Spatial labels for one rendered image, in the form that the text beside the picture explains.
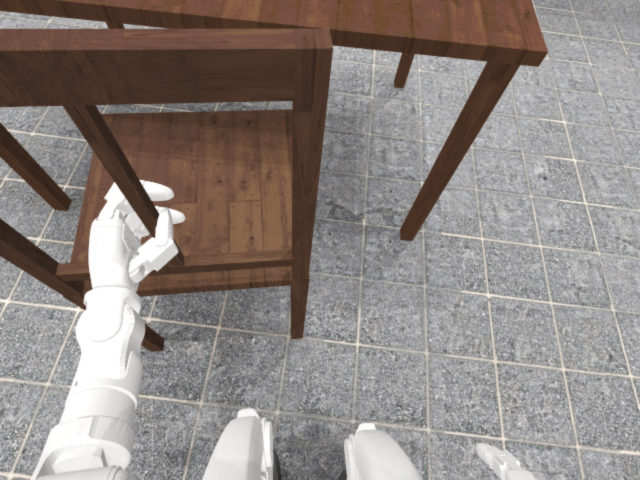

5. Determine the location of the robot right hand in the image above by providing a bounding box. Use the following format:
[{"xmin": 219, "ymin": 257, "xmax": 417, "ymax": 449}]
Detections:
[{"xmin": 476, "ymin": 443, "xmax": 536, "ymax": 480}]

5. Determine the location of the table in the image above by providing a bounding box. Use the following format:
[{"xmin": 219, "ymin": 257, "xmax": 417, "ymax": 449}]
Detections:
[{"xmin": 0, "ymin": 0, "xmax": 548, "ymax": 241}]

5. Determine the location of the left robot forearm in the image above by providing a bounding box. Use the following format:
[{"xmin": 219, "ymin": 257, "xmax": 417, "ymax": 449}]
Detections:
[{"xmin": 30, "ymin": 285, "xmax": 145, "ymax": 480}]

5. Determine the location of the chair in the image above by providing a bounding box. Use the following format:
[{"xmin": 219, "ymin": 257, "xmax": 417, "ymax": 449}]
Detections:
[{"xmin": 0, "ymin": 29, "xmax": 333, "ymax": 352}]

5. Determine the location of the robot right thigh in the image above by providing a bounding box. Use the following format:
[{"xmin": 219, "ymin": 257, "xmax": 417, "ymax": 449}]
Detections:
[{"xmin": 344, "ymin": 430, "xmax": 423, "ymax": 480}]

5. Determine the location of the robot left hand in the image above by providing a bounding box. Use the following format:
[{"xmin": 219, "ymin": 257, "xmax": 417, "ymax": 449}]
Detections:
[{"xmin": 88, "ymin": 180, "xmax": 186, "ymax": 292}]

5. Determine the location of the robot left shin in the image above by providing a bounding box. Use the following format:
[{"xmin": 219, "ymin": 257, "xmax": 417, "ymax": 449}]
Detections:
[{"xmin": 237, "ymin": 409, "xmax": 273, "ymax": 480}]

